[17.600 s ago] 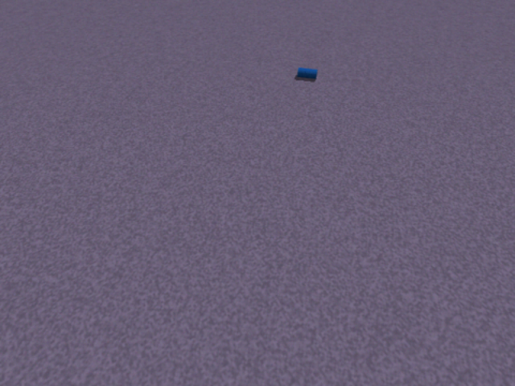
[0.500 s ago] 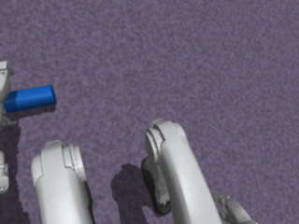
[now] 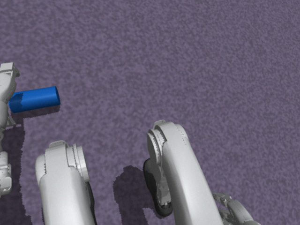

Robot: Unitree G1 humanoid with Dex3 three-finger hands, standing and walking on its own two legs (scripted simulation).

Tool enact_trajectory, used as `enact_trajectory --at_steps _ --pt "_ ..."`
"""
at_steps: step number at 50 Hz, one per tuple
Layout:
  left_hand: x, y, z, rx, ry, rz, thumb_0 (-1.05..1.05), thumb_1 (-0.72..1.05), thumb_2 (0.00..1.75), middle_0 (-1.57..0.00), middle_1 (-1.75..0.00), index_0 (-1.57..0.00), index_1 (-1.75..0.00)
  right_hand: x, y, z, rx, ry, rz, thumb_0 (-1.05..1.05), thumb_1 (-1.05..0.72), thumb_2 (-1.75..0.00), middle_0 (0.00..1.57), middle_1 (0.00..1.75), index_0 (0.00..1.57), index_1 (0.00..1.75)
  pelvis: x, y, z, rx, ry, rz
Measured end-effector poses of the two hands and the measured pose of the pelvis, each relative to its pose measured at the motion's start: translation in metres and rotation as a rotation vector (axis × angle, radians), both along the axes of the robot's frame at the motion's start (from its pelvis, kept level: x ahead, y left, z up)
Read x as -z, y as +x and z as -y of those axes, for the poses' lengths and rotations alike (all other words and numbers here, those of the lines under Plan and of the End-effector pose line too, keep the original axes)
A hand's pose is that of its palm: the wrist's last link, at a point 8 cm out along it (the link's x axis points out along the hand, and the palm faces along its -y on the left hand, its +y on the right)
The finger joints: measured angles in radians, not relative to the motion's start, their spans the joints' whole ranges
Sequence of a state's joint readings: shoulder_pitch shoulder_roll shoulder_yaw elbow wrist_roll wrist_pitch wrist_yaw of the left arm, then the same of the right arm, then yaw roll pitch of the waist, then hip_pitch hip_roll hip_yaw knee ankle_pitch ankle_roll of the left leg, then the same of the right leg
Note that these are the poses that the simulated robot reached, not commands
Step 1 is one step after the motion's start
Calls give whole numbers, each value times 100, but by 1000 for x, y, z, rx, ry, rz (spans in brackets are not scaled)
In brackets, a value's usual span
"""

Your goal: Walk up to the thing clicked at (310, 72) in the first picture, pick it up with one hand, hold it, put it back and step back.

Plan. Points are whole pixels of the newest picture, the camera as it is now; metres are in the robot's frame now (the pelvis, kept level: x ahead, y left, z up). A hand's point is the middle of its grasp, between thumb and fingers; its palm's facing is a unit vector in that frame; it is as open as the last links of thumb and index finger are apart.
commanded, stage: rise first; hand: left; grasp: from above
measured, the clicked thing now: (35, 99) +0.49 +0.26 -0.29
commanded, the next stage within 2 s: approach in 0.16 s
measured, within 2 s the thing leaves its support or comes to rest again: neither
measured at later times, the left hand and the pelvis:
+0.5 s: hand (15, 96) +0.46 +0.27 -0.17, palm faces -0.43 -0.04 -0.90, open 13.8 cm; pelvis +0.00 +0.00 +0.00, yaw +0 degrees
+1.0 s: hand (17, 92) +0.47 +0.27 -0.18, palm faces -0.45 -0.06 -0.89, open 13.6 cm; pelvis +0.00 +0.00 -0.01, yaw +0 degrees
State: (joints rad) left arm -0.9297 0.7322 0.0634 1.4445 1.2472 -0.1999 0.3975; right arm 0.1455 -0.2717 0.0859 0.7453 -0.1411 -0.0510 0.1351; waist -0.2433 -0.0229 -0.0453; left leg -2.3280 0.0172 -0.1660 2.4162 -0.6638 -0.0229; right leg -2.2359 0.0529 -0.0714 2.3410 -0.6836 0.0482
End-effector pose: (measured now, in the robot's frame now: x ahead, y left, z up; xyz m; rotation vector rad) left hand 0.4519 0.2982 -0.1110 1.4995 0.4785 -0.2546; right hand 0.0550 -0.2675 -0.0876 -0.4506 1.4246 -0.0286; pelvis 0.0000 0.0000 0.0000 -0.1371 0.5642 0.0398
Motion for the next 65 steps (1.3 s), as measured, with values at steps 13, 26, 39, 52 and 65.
enact_trajectory --at_steps 13,26,39,52,65 --pt "0 -1 1 6 3 -5 0 -50 99 -13 -97 -12 -98 2 -4 -1 -3 2 2 0 -90 -90 20 30 20 30 2 -1 1 -1 2 8" --pt "-1 17 28 67 3 28 -1 -50 101 -12 -102 -12 -103 1 -9 0 -10 -2 0 0 -90 -89 20 30 20 30 4 -1 2 0 7 1" --pt "5 51 57 7 10 24 0 -48 105 -13 -105 -13 -106 -1 -38 -2 51 16 -43 0 -90 -89 20 30 20 30 6 2 3 19 6 -9" --pt "4 26 23 16 7 -3 0 -50 106 -12 -107 -11 -107 6 -31 -6 43 37 -72 0 -90 -90 20 30 20 30 6 2 2 7 6 -1" --pt "23 23 35 59 -30 -21 0 -45 111 -13 -111 -13 -110 -9 -3 2 -42 -28 12 0 -90 -89 20 30 20 30 6 1 0 8 -13 12"
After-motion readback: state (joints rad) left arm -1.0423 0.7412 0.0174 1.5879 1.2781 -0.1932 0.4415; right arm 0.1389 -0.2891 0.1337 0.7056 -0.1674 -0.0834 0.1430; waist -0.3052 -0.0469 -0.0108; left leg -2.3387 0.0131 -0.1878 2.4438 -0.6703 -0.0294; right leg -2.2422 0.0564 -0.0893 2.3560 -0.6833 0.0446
